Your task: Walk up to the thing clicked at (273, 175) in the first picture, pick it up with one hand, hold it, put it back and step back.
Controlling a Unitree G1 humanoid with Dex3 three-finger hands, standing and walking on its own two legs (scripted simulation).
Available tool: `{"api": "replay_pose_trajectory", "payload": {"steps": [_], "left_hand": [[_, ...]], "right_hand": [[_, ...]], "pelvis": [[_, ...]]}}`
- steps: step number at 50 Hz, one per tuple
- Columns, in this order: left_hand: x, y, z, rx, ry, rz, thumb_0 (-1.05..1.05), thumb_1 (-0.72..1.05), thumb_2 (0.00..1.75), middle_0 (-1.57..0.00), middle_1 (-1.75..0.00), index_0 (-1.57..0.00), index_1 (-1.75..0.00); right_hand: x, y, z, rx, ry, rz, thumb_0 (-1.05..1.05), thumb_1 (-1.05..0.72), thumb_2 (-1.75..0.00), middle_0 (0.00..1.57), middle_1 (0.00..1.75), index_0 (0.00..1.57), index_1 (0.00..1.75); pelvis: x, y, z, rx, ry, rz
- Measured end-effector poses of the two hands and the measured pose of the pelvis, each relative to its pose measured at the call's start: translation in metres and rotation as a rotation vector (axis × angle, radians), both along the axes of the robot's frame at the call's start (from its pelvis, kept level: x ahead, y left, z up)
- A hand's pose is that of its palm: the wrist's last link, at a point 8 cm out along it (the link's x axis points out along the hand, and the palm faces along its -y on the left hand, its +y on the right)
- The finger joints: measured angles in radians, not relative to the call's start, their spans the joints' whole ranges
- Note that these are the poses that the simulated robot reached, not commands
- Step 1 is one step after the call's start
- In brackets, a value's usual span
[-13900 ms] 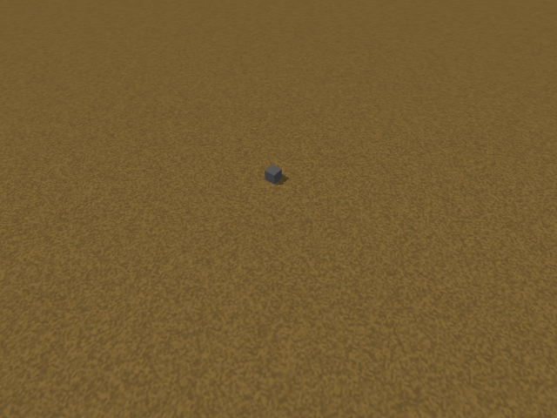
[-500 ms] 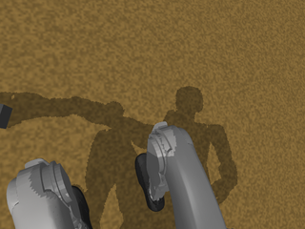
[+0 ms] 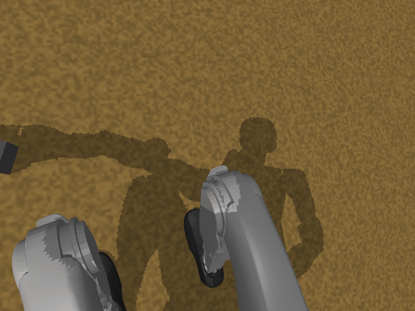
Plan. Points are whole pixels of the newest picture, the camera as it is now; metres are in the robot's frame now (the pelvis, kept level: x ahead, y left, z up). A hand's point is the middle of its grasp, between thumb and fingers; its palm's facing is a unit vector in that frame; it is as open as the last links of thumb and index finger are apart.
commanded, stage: rise first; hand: left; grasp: from above
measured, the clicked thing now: out of the picture +0.46 +0.32 -0.30
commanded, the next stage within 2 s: none
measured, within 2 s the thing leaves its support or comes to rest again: neither
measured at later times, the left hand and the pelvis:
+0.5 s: hand out of the picture +0.44 +0.34 -0.18, palm faces -0.07 -0.43 -0.90, open 12.8 cm; pelvis +0.00 +0.00 +0.00, yaw +0 degrees
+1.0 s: hand out of the picture +0.44 +0.34 -0.19, palm faces -0.06 -0.44 -0.90, open 12.6 cm; pelvis +0.00 +0.00 +0.00, yaw +0 degrees
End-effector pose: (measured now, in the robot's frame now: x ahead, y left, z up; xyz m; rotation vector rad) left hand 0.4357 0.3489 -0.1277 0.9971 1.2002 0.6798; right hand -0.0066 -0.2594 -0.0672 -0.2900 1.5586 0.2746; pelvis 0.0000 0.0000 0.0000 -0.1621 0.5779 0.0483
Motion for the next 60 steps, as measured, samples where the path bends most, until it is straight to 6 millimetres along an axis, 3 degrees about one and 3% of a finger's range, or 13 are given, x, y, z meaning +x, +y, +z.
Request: {"api": "replay_pose_trajectory", "payload": {"steps": [27,35,60], "left_hand": [[0.0021,-0.0025,0.0012,0.008,0.004,0.007,0.0,-0.33,0.83,-0.29,-0.87,-0.29,-0.88],[-0.0045,-0.0037,-0.0015,-0.004,0.014,0.015,0.0,-0.32,0.82,-0.3,-0.85,-0.3,-0.86],[0.0005,-0.0041,-0.0006,0.0,0.0,0.021,0.0,-0.28,0.78,-0.34,-0.81,-0.33,-0.83]], "right_hand": [[-0.0087,0.004,-0.0004,0.018,0.013,-0.008,0.0,-0.93,-0.91,0.19,0.3,0.2,0.3],[-0.0076,0.0055,-0.0006,0.018,-0.002,-0.004,0.0,-0.92,-0.91,0.19,0.3,0.2,0.3],[-0.0043,0.0032,0.0028,0.016,0.009,-0.007,0.0,-0.93,-0.91,0.19,0.3,0.2,0.3]], "pelvis": [[-0.0025,-0.001,0.0003,-0.001,-0.007,-0.002],[-0.0038,-0.0008,0.0002,-0.002,-0.016,-0.001],[-0.0011,-0.0004,0.0031,-0.002,-0.001,-0.001]]}}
